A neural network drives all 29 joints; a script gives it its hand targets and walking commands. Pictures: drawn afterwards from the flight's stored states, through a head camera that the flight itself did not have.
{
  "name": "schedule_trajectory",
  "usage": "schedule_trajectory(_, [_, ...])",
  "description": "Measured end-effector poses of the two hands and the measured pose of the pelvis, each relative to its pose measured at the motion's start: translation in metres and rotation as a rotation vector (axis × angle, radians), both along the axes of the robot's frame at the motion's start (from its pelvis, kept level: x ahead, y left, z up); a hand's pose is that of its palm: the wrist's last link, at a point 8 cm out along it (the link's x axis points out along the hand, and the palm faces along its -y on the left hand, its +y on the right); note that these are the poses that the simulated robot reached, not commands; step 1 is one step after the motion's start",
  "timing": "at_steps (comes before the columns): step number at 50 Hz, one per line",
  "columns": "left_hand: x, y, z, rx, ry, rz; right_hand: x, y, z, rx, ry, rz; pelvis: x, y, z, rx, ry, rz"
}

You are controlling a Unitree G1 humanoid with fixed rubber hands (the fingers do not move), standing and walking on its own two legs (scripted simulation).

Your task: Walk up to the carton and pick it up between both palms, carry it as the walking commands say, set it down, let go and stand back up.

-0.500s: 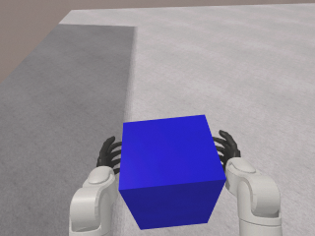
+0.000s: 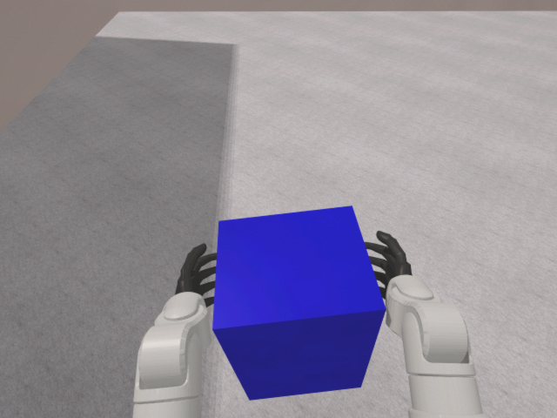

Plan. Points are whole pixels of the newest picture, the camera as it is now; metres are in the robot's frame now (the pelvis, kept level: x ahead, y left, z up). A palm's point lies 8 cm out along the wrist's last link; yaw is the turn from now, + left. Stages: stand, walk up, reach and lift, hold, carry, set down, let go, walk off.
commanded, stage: carry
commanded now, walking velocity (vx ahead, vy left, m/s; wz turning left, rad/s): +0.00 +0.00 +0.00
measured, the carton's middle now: (296, 311) +0.28 +0.00 +0.00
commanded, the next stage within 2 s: none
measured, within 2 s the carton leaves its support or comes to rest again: neither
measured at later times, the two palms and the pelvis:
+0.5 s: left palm (188, 296) +0.28 +0.16 +0.04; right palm (378, 282) +0.29 -0.12 +0.05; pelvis +0.02 +0.01 +0.00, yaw +0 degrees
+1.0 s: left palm (191, 297) +0.29 +0.16 +0.02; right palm (375, 284) +0.30 -0.12 +0.03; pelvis +0.02 +0.01 +0.00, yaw +0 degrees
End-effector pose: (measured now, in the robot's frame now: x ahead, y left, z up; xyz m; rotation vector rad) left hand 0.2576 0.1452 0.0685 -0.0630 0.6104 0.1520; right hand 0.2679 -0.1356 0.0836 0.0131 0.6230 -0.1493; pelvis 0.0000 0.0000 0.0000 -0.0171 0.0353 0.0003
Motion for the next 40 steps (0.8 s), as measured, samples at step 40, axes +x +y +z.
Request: schedule_trajectory(40, [0.028, 0.012, -0.04, 0.064, -0.018, -0.018, 0.03, 0.012, -0.046, -0.026, -0.027, 0.044, 0.021, 0.01, 0.001, -0.011, 0.029, 0.001])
